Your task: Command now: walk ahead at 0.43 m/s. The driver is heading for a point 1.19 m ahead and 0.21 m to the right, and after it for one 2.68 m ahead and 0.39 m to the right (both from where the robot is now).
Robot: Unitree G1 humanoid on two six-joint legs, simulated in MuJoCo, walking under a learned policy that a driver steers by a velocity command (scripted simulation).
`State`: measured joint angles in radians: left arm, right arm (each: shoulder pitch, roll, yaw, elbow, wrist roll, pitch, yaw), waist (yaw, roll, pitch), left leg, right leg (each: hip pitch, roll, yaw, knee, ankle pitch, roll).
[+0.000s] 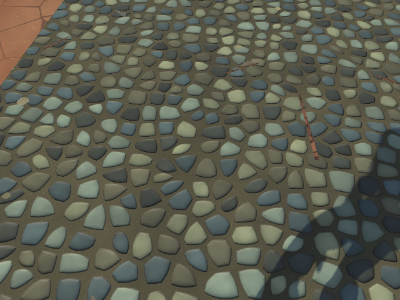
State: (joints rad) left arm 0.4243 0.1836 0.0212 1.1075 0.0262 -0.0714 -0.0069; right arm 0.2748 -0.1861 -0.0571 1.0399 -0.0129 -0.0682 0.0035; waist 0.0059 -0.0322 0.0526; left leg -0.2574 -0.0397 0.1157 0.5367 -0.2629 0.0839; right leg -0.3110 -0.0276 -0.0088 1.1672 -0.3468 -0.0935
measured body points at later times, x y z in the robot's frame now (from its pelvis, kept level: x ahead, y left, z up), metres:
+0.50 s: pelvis +0.27 -0.03 -0.01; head +0.31 -0.04 +0.44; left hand +0.39 +0.21 -0.14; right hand +0.22 -0.26 -0.16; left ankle +0.09 +0.07 -0.63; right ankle +0.36 -0.09 -0.73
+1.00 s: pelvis +0.55 +0.01 -0.01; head +0.59 +0.02 +0.44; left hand +0.46 +0.24 -0.16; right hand +0.74 -0.21 -0.11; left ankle +0.66 +0.09 -0.73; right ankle +0.37 -0.09 -0.71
